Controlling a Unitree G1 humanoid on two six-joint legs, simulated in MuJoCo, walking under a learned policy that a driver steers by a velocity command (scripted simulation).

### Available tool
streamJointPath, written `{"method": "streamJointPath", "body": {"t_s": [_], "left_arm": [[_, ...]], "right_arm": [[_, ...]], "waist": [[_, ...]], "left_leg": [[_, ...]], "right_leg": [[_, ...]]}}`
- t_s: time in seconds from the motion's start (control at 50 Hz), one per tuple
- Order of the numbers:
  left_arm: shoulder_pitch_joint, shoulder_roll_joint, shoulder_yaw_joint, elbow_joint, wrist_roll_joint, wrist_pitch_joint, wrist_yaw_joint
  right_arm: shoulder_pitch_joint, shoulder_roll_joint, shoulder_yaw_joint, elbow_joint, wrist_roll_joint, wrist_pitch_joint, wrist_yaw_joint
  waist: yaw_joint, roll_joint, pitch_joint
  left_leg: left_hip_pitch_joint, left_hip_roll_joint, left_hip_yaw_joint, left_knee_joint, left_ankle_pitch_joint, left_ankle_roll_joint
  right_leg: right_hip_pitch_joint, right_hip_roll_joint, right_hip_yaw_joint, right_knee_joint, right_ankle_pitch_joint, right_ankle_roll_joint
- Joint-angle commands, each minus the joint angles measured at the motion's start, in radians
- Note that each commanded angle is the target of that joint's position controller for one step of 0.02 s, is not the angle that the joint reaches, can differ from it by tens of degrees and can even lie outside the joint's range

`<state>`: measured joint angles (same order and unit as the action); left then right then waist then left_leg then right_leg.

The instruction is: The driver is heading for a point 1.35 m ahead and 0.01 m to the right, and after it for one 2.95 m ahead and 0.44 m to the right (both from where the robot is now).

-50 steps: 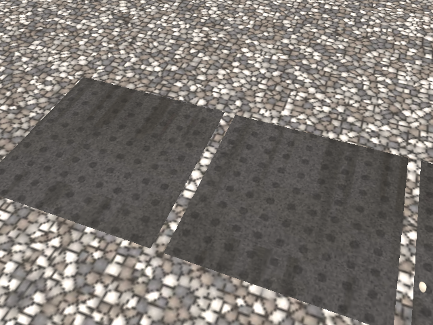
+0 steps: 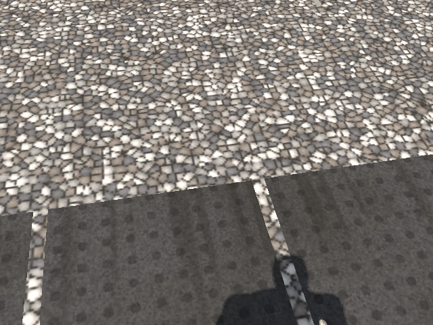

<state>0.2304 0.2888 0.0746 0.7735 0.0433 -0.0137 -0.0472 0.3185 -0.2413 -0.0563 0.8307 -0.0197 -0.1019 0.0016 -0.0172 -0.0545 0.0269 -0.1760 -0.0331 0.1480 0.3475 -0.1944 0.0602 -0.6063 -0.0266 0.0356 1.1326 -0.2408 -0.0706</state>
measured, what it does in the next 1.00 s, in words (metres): walks ahead, turning right: right foot, then left foot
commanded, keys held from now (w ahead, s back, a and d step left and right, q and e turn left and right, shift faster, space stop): w+e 0.28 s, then w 0.72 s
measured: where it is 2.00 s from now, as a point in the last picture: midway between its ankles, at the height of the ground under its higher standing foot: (269, 184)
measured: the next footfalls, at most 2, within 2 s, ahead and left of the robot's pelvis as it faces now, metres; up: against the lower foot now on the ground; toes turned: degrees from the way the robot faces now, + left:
right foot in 0.30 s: +0.31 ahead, -0.13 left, +0.00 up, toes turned -15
left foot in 0.84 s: +0.66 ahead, -0.05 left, +0.00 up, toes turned -12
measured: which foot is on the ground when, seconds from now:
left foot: down 0.00-0.32, up 0.34-0.82, down 0.84-1.00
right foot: up 0.00-0.28, down 0.30-0.86, up 0.88-1.00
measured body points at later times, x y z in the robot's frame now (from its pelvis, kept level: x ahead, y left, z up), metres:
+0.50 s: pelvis +0.27 -0.08 +0.00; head +0.30 -0.09 +0.45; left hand +0.41 +0.16 -0.13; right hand +0.28 -0.34 -0.14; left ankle +0.30 +0.08 -0.66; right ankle +0.27 -0.12 -0.74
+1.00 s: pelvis +0.56 -0.09 -0.01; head +0.59 -0.08 +0.44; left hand +0.66 +0.15 -0.15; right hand +0.57 -0.37 -0.13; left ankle +0.62 -0.04 -0.74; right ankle +0.43 -0.18 -0.65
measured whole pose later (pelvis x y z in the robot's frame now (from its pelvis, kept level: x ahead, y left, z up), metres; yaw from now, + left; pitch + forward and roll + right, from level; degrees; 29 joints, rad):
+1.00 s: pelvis +0.56 -0.09 -0.01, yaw -16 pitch +0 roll +0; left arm 0.32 0.25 0.04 0.93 0.03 -0.07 -0.01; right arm 0.24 -0.24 -0.05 0.87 -0.02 -0.07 0.02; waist 0.02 -0.03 0.05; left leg -0.28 -0.05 0.10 0.46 -0.17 0.09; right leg -0.36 0.01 0.02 1.16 -0.31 -0.09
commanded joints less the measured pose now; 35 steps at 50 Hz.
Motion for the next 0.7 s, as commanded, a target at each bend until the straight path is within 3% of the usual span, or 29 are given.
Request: {"method": "streamJointPath", "body": {"t_s": [0.02, 0.12, 0.2, 0.24, 0.28, 0.3, 0.32, 0.34, 0.36, 0.38, 0.4, 0.42, 0.46, 0.5, 0.56, 0.7], "left_arm": [[-0.019, 0.001, -0.009, -0.072, 0.000, 0.002, -0.016], [-0.204, -0.025, -0.031, -0.130, -0.008, -0.009, -0.035], [-0.296, -0.017, -0.034, -0.168, -0.002, -0.009, -0.039], [-0.271, -0.005, -0.028, -0.165, 0.004, -0.008, -0.031], [-0.096, 0.031, -0.007, -0.116, 0.009, -0.018, -0.017], [0.081, 0.071, 0.014, -0.056, 0.022, -0.025, -0.003], [0.168, 0.174, 0.041, -0.048, 0.029, -0.027, 0.015], [0.185, 0.216, 0.050, -0.064, -0.010, -0.017, 0.025], [0.183, 0.181, 0.044, -0.036, -0.018, -0.009, 0.038], [0.131, 0.135, 0.032, -0.021, -0.026, -0.016, 0.045], [0.085, 0.092, 0.019, -0.016, -0.026, -0.025, 0.045], [0.051, 0.066, 0.008, -0.012, -0.031, -0.035, 0.044], [0.044, 0.043, -0.004, -0.002, -0.034, -0.056, 0.038], [0.076, 0.062, 0.000, 0.025, -0.040, -0.068, 0.034], [0.136, 0.068, 0.000, 0.058, -0.041, -0.072, 0.033], [0.252, 0.069, -0.012, 0.124, -0.031, -0.078, 0.044]], "right_arm": [[0.019, -0.076, -0.011, -0.035, 0.002, -0.024, 0.004], [0.074, -0.098, -0.011, -0.005, 0.002, -0.016, 0.000], [0.144, -0.133, -0.017, 0.032, 0.000, 0.005, -0.016], [0.158, -0.159, -0.021, 0.048, -0.001, 0.021, -0.024], [0.159, -0.189, -0.026, 0.055, 0.000, 0.041, -0.029], [0.155, -0.181, -0.020, 0.044, 0.002, 0.044, -0.028], [0.181, -0.080, 0.006, -0.018, 0.019, 0.038, -0.011], [0.125, -0.111, -0.004, -0.065, 0.014, 0.030, -0.002], [0.011, -0.138, -0.012, -0.084, 0.012, 0.026, 0.001], [-0.003, -0.110, 0.002, -0.084, 0.022, 0.015, 0.003], [0.015, -0.100, 0.003, -0.064, 0.013, 0.016, 0.004], [0.041, -0.093, 0.004, -0.052, -0.007, 0.032, 0.006], [0.086, -0.079, 0.004, -0.025, -0.025, 0.064, 0.018], [0.051, -0.069, 0.003, -0.032, -0.023, 0.075, 0.028], [-0.083, -0.070, 0.002, -0.069, -0.019, 0.078, 0.030], [-0.308, -0.059, 0.014, -0.133, -0.009, 0.067, 0.034]], "waist": [[0.023, 0.116, 0.014], [-0.017, 0.123, 0.045], [-0.044, 0.124, 0.069], [-0.024, 0.144, 0.038], [0.054, 0.152, -0.074], [0.131, 0.105, -0.174], [0.132, -0.086, -0.310], [0.129, -0.126, -0.384], [0.142, -0.006, -0.258], [0.099, 0.012, -0.146], [0.049, 0.061, -0.086], [0.008, 0.055, -0.058], [-0.021, 0.033, -0.061], [-0.023, 0.025, -0.033], [0.011, 0.015, 0.024], [0.079, -0.002, 0.069]], "left_leg": [[0.045, 0.293, -0.175, -0.211, 0.201, 0.117], [0.067, 0.260, -0.018, -0.195, 0.305, 0.079], [0.199, 0.296, 0.027, -0.144, 0.416, 0.068], [0.257, 0.306, 0.067, -0.022, 0.711, 0.055], [0.247, 0.305, 0.102, 0.266, 0.896, 0.045], [0.095, 0.286, 0.113, 0.504, 0.737, 0.021], [-0.293, 0.204, 0.112, 0.853, 0.135, -0.027], [-0.511, 0.041, -0.036, 1.080, -0.354, -0.058], [-0.603, 0.101, -0.134, 1.074, -0.228, -0.049], [-0.575, 0.136, -0.137, 0.998, -0.152, -0.041], [-0.505, 0.165, -0.144, 0.898, -0.127, -0.040], [-0.437, 0.177, -0.149, 0.841, -0.124, -0.046], [-0.361, 0.169, -0.137, 0.798, -0.108, -0.055], [-0.390, 0.167, -0.126, 0.743, -0.047, -0.063], [-0.488, 0.173, -0.120, 0.624, 0.076, -0.074], [-0.514, 0.122, -0.092, 0.341, 0.215, -0.040]], "right_leg": [[-0.121, -0.049, 0.028, -0.036, 0.104, 0.011], [-0.058, -0.038, -0.072, -0.326, 0.262, 0.004], [-0.027, -0.013, -0.140, -0.469, 0.152, -0.032], [0.059, 0.046, -0.181, -0.513, 0.042, -0.067], [0.281, 0.128, -0.194, -0.576, -0.019, -0.117], [0.546, 0.110, -0.122, -0.630, -0.002, -0.155], [0.901, -0.195, 0.305, -0.657, -0.162, -0.253], [0.976, -0.372, 0.737, -0.818, -0.034, -0.338], [0.912, -0.321, 0.541, -0.820, 0.123, -0.301], [0.766, -0.286, 0.402, -0.826, 0.270, -0.270], [0.644, -0.230, 0.304, -0.845, 0.358, -0.218], [0.555, -0.185, 0.239, -0.866, 0.403, -0.191], [0.484, -0.145, 0.174, -0.906, 0.452, -0.181], [0.464, -0.125, 0.138, -0.947, 0.447, -0.179], [0.492, -0.113, 0.116, -0.987, 0.420, -0.162], [0.638, -0.135, 0.086, -0.978, 0.474, -0.137]]}}
Over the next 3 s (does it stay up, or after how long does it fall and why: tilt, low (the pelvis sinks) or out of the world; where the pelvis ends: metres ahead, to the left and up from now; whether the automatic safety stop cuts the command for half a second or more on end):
stays up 1.34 -0.09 -0.01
